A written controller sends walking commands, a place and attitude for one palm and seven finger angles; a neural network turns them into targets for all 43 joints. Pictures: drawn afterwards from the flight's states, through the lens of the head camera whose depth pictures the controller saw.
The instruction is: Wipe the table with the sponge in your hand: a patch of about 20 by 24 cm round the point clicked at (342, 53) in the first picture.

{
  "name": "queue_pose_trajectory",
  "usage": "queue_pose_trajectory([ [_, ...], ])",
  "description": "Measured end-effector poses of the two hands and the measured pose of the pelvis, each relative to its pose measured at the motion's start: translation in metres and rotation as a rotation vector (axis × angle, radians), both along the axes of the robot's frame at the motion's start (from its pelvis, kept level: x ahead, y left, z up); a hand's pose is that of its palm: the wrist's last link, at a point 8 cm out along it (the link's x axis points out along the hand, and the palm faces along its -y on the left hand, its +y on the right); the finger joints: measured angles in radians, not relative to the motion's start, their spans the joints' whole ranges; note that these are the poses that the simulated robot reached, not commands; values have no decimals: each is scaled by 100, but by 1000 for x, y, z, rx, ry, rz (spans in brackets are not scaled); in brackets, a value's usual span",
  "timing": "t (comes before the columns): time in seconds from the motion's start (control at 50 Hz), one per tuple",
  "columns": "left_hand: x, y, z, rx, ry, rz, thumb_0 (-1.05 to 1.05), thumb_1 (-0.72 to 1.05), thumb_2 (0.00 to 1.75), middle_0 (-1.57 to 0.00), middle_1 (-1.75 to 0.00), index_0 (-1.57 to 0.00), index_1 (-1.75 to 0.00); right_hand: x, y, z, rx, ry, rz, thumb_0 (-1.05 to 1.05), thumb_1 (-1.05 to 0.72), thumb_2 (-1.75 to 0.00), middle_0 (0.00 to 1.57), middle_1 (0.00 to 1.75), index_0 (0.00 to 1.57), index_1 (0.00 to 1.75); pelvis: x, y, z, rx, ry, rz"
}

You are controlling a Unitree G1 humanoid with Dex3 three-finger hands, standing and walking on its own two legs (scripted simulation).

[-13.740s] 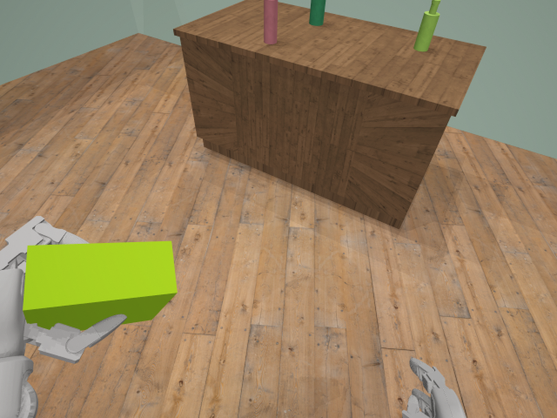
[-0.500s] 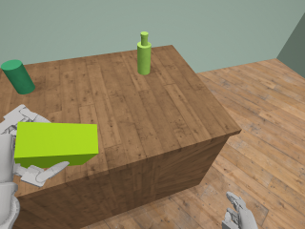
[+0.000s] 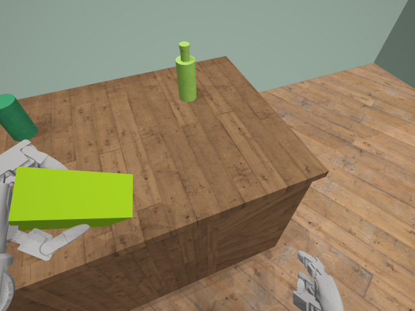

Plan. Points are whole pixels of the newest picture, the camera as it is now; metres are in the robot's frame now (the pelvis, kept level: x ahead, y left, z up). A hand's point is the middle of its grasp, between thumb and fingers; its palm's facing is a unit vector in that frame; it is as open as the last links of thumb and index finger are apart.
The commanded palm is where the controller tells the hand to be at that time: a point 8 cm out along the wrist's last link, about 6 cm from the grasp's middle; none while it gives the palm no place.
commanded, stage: shuffle to correct the standing spot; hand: left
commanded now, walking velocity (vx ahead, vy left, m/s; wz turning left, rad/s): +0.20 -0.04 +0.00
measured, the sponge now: (89, 203) +0.24 +0.18 +0.16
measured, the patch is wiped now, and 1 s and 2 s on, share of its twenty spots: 0.00 0.00 0.00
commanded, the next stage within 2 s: come to a stop and stand still in 1.66 s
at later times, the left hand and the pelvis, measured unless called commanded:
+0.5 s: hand (48, 196) +0.23 +0.23 +0.18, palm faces +0.34 -0.84 -0.42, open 10.1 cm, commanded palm +0.18 +0.27 +0.19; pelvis +0.02 -0.01 +0.01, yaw -1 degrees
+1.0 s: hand (23, 188) +0.24 +0.27 +0.18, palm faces +0.38 -0.81 -0.44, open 10.1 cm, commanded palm +0.19 +0.30 +0.19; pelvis +0.03 +0.02 +0.01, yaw +0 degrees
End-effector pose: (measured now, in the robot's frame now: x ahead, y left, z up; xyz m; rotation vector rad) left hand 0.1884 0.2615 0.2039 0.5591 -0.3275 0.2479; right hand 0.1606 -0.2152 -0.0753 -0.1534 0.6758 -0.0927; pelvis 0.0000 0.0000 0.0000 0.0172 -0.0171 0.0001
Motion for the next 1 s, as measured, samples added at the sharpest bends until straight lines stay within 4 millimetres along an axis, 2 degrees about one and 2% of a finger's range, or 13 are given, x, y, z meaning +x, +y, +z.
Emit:
queue_pose_trajectory([
  [0.06,-7,0,15,47,-9,7,-1,-51,102,-74,-136,-75,-135,0,-8,-2,12,30,-18,1,-90,-90,21,30,20,30,5,-6,3,-4,16,-8],
  [0.1,-9,6,15,22,8,52,-1,-51,102,-74,-136,-75,-135,-3,-16,0,9,57,-34,1,-90,-90,21,30,20,30,9,-9,8,14,28,-20],
  [0.16,-7,19,2,-37,54,141,-1,-51,102,-74,-136,-75,-135,-6,-26,4,-17,76,-38,1,-91,-90,21,30,20,30,15,-11,14,36,34,-29],
  [0.22,-2,23,-20,-102,88,184,-1,-51,102,-74,-136,-75,-135,-3,-36,1,-58,57,-38,1,-91,-90,21,30,20,30,18,-10,8,9,19,-21],
  [0.3,7,10,-43,-192,126,160,-1,-51,102,-74,-136,-75,-135,3,-44,4,-82,66,-55,1,-91,-90,20,30,20,30,17,-12,7,5,1,-16],
  [0.38,11,-6,-38,-190,98,65,-1,-51,102,-74,-136,-75,-135,11,-44,16,-106,36,-53,2,-91,-90,20,30,20,30,15,-13,7,-6,-1,-9],
  [0.44,10,-5,-21,-134,44,21,-1,-51,102,-74,-135,-75,-135,16,-41,24,-115,16,-55,2,-91,-90,20,30,20,30,16,-11,8,-6,0,-12],
  [0.54,5,17,-2,-47,12,61,-1,-51,102,-74,-135,-75,-134,22,-30,23,-97,0,-60,1,-91,-90,20,30,20,30,20,-1,8,-16,10,-10],
  [0.6,4,34,-7,-58,40,119,-1,-51,102,-74,-135,-75,-134,23,-20,15,-78,15,-56,1,-91,-90,20,30,20,30,23,6,8,-24,14,-9],
  [0.68,4,48,-30,-138,93,170,-1,-51,102,-74,-135,-75,-134,20,-4,8,-72,53,-35,1,-91,-90,20,30,20,30,27,15,7,-18,7,-11],
  [0.78,13,45,-41,-182,102,141,-1,-51,102,-74,-135,-75,-134,21,15,7,-75,63,-1,1,-91,-90,21,30,20,30,28,22,6,-4,-1,-1],
  [0.92,18,37,-5,-71,14,71,-1,-51,102,-74,-135,-75,-134,29,27,9,-37,53,27,1,-90,-90,21,30,21,30,29,20,10,-29,16,21],
  [1.0,14,42,-4,-55,31,98,-1,-51,102,-74,-135,-75,-134,32,20,9,-30,50,8,1,-90,-90,21,30,21,30,31,17,9,-28,26,5],
])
